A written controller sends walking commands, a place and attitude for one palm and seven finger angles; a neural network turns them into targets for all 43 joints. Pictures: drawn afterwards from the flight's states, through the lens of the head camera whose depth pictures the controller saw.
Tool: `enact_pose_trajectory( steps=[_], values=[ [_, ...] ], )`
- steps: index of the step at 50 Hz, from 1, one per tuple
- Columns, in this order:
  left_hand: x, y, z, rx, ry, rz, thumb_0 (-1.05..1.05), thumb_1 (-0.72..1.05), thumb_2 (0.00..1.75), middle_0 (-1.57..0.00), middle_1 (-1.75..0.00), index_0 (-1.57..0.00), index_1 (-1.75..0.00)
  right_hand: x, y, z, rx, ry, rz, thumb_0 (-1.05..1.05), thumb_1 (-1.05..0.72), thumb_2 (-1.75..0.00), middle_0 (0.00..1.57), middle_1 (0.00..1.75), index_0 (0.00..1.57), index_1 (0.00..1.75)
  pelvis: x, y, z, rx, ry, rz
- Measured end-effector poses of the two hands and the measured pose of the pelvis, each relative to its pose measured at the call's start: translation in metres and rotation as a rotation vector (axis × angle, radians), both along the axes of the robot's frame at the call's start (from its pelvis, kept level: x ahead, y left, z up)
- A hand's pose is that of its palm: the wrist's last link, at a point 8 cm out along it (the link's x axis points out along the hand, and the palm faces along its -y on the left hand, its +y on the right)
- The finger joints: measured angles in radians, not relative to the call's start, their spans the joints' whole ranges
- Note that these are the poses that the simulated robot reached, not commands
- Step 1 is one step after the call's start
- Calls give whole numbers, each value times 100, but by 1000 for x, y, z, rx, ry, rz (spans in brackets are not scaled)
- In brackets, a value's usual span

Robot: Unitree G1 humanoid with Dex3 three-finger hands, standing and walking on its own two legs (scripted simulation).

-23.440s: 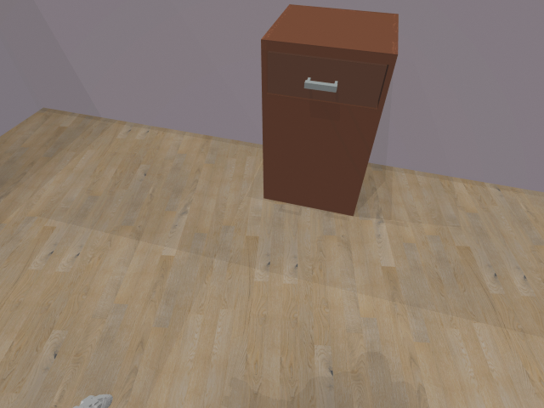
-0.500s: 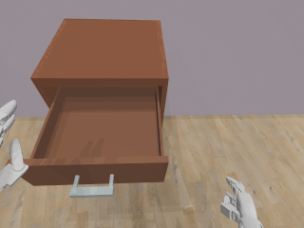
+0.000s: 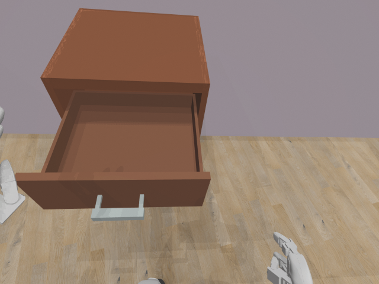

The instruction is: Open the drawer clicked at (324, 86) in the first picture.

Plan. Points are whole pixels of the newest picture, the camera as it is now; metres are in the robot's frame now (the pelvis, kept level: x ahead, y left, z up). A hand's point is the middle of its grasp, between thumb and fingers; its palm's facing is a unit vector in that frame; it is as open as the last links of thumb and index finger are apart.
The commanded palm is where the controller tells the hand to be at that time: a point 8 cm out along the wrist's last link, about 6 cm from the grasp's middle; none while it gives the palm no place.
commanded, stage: step back with the hand held close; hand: left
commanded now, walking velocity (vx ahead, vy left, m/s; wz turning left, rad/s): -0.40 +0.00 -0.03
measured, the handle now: (119, 206) +0.30 +0.18 -0.08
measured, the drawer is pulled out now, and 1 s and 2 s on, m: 0.30 0.30 0.30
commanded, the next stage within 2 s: stop stepping back and stand still in 0.40 s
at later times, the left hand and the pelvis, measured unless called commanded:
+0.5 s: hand out of the picture +0.08 +0.19 +0.14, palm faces +0.31 -0.85 -0.43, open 7.4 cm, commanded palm +0.00 +0.23 +0.18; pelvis -0.13 -0.04 +0.01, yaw +0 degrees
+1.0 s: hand out of the picture -0.06 +0.14 +0.16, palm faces +0.38 -0.83 -0.41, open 7.4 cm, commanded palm -0.11 +0.19 +0.18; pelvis -0.23 -0.10 +0.01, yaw +3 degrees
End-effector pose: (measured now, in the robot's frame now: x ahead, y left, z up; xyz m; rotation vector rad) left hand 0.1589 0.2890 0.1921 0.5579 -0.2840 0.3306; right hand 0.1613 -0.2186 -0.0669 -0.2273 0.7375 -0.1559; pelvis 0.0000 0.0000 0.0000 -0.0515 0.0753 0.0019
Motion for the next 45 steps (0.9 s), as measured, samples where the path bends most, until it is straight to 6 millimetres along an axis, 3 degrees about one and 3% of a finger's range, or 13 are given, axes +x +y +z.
enact_pose_trajectory(
  steps=[7, 12, 16, 20, 22, 25, 27, 32, 36, 41, 45],
  values=[
    [-10, -45, -13, -1, 67, -136, 2, 90, 90, -21, -30, -21, -30, -13, -12, -12, 32, -33, 68, 1, -90, -90, 20, 30, 20, 30, -43, -21, -8, 30, 36, -53],
    [-43, -74, 0, 70, 115, -234, 2, 89, 89, -22, -30, -22, -30, -43, -35, -17, 58, -11, 35, 1, -90, -90, 20, 30, 21, 30, -73, -33, -5, -27, -15, -17],
    [-77, -64, 13, 101, 98, -166, 2, 89, 89, -22, -30, -22, -30, -68, -53, -4, 29, 23, -43, 1, -90, -90, 20, 30, 20, 30, -75, -40, 3, 41, 6, -13],
    [-95, -42, -5, 13, 127, -28, 1, 89, 89, -22, -30, -22, -30, -75, -61, 6, -30, 0, -49, 1, -90, -90, 20, 30, 20, 30, -92, -36, 5, 11, 2, -3],
    [-102, -41, -17, -27, 129, -2, 1, 89, 89, -22, -30, -22, -30, -80, -60, 8, -31, -18, -34, 1, -91, -90, 20, 30, 20, 30, -109, -39, 4, 25, -10, 2],
    [-115, -54, -28, -107, 135, -16, 2, 89, 89, -21, -30, -21, -30, -97, -57, 15, -25, -36, 13, 1, -91, -90, 20, 30, 20, 30, -133, -44, 9, 29, -28, -8],
    [-129, -67, -25, -134, 135, -52, 2, 89, 89, -21, -30, -21, -30, -112, -54, 21, -17, -48, 31, 1, -91, -90, 20, 30, 20, 30, -146, -49, 11, 17, -37, -5],
    [-172, -92, 10, -41, 50, -129, 2, 89, 89, -22, -30, -22, -30, -153, -57, 25, 14, -67, 36, 1, -90, -90, 20, 30, 20, 30, -173, -66, 12, 3, -57, -1],
    [-202, -99, 29, 62, -17, -76, 2, 89, 89, -22, -30, -22, -30, -182, -69, 13, 50, -64, 27, 1, -90, -90, 20, 30, 20, 30, -190, -81, 7, 14, -60, 10],
    [-232, -103, 14, 32, 3, 19, 1, 89, 89, -21, -30, -22, -30, -215, -97, -15, 60, 4, 23, 1, -90, -90, 20, 30, 20, 30, -215, -93, -2, 26, -83, 29],
    [-249, -105, -5, -73, 56, 56, 1, 89, 89, -21, -30, -21, -30, -248, -121, -12, 30, 76, -38, 1, -90, -90, 20, 30, 20, 30, -222, -97, 8, 61, -73, 30]
  ],
)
